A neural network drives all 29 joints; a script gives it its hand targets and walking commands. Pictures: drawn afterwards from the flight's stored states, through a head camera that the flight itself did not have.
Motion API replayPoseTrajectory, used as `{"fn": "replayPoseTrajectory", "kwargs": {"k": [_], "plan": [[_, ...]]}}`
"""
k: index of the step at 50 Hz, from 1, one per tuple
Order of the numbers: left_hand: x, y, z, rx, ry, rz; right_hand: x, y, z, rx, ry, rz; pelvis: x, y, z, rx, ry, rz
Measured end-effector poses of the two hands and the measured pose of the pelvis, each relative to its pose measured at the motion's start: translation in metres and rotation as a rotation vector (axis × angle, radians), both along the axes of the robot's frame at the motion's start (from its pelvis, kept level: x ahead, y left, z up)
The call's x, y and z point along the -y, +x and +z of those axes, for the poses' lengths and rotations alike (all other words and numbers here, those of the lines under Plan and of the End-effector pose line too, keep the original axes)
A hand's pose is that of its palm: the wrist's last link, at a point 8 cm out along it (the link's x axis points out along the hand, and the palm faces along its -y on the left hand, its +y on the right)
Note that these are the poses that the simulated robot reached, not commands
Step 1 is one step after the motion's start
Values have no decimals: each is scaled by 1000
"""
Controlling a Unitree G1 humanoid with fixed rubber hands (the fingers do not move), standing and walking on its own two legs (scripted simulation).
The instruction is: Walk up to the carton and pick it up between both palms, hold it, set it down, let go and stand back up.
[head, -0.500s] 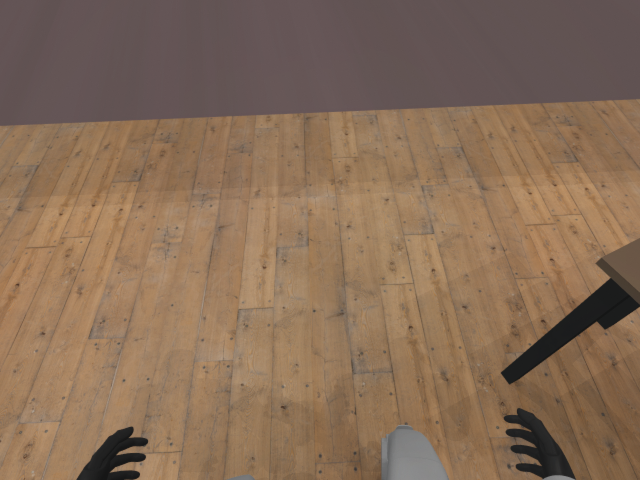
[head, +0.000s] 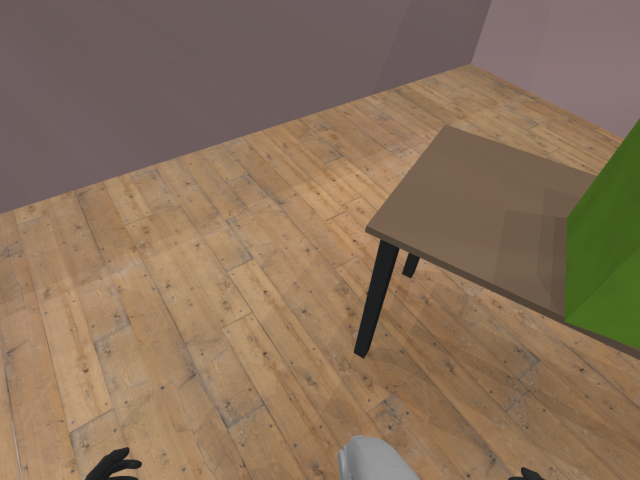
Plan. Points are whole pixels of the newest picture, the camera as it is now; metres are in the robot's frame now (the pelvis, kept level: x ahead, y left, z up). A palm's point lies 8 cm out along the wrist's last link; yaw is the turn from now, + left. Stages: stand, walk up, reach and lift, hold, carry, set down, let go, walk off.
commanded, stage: walk up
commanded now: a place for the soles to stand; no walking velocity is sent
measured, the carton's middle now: out of the picture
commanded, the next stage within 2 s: none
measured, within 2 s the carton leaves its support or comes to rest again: neither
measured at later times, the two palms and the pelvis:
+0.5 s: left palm (261, 430) +0.20 +0.08 -0.08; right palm out of the picture +0.06 -0.44 -0.10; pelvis +0.06 -0.16 +0.01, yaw -26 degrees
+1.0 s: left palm (398, 289) +0.44 -0.15 -0.10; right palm out of the picture +0.04 -0.47 -0.11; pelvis +0.18 -0.25 +0.00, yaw -46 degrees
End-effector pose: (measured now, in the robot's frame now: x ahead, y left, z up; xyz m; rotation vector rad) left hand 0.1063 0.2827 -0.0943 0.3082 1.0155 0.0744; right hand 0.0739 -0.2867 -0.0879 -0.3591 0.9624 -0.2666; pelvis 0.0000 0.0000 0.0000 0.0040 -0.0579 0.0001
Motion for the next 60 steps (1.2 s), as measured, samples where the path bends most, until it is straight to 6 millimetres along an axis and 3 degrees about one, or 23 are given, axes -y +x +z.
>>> {"fn": "replayPoseTrajectory", "kwargs": {"k": [6,10,14,16,18,23,28,32,37,43,48,52,55,60], "plan": [[34,43,12,-2,-12,-129,30,-37,3,14,6,-105,25,4,6,-3,3,-125],[84,80,18,13,-25,-230,63,-56,-4,3,6,-156,52,10,4,-6,14,-206],[144,122,22,85,3,-317,111,-76,-25,-40,15,-222,92,20,-8,-11,40,-267],[167,131,18,122,21,-301,130,-83,-40,-84,41,-234,110,24,-16,-5,26,-298],[181,124,14,96,35,-266,139,-75,-43,-77,99,-253,124,30,-15,-9,29,-336],[196,95,12,-69,83,-231,150,-31,-23,30,162,-248,153,53,2,-22,30,-423],[220,96,3,-168,64,-269,165,-2,-10,59,160,-289,177,83,8,-34,26,-500],[242,124,-10,-204,42,-323,179,21,-6,85,140,-352,192,112,4,-37,17,-557],[276,192,-35,-193,30,-437,195,43,-9,139,74,-465,207,151,-13,-28,24,-631],[337,273,-22,-123,43,-618,193,10,-3,92,87,-671,223,173,0,-22,5,-733],[402,322,-8,-34,3,-725,181,-25,-10,0,139,-767,239,182,5,-28,5,-785],[458,342,-5,56,-35,-793,184,-44,-30,-42,189,-808,253,182,-5,-12,13,-822],[488,347,-5,120,-51,-819,197,-49,-48,-45,215,-825,262,180,-17,-6,12,-857],[497,350,8,148,-35,-804,208,-40,-48,-19,221,-855,259,177,-12,-13,41,-913]]}}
